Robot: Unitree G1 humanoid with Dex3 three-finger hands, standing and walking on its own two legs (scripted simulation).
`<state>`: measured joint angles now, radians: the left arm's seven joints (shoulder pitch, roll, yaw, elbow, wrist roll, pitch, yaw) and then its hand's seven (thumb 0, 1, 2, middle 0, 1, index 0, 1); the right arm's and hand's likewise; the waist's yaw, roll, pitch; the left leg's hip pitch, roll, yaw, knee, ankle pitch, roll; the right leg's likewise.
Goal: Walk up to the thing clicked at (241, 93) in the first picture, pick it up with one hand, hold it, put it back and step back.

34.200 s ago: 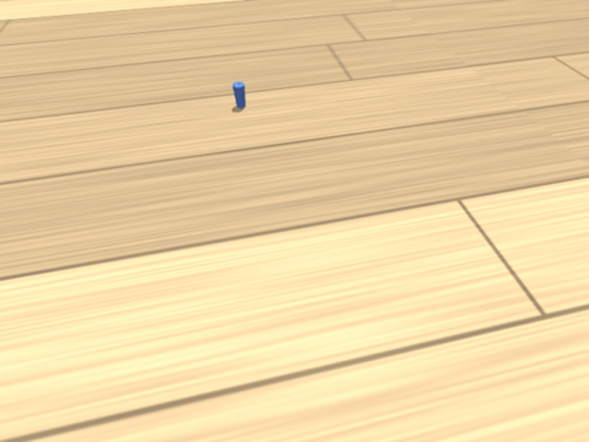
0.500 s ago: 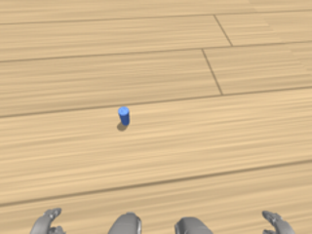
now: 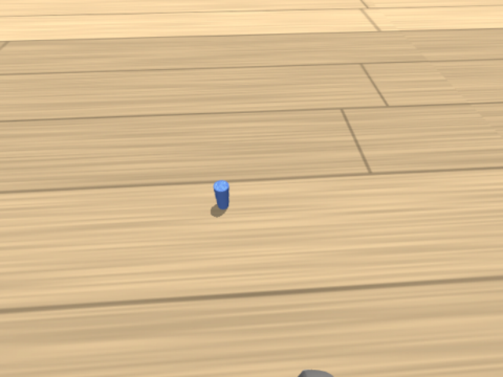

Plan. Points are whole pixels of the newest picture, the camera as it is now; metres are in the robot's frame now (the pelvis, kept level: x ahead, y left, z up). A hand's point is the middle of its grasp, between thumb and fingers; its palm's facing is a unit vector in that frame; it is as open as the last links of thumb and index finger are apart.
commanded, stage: step back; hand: left
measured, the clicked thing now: (222, 195) +1.00 +0.20 -0.69
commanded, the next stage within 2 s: stand in 0.78 s
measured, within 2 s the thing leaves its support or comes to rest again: neither
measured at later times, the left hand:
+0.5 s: hand out of the picture +0.09 +0.27 -0.15, palm faces +0.02 -0.94 -0.33, open 7.4 cm
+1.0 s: hand (120, 364) +0.16 +0.26 -0.13, palm faces -0.03 -0.94 -0.33, open 7.4 cm
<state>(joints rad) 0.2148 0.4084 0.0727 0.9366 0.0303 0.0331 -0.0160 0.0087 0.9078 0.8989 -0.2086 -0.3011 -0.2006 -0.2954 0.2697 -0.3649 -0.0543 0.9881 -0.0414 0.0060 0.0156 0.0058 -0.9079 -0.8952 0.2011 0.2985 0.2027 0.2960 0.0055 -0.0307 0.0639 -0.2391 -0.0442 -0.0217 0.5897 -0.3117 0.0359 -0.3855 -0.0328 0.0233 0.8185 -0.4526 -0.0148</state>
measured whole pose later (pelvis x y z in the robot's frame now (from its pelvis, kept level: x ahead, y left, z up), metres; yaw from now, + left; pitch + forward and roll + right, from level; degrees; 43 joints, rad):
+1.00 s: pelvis +0.05 +0.01 +0.02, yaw -1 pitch -3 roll +0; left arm 0.05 0.34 0.00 1.10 0.00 -0.02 0.00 0.01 0.91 0.90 -0.21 -0.30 -0.20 -0.30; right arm 0.03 -0.34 -0.02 1.10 0.00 -0.01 0.01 0.00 -0.91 -0.90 0.20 0.30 0.20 0.30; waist 0.00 0.00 0.07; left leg -0.15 0.01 0.02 0.38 -0.18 0.00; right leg -0.09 -0.02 0.01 0.36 -0.22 0.03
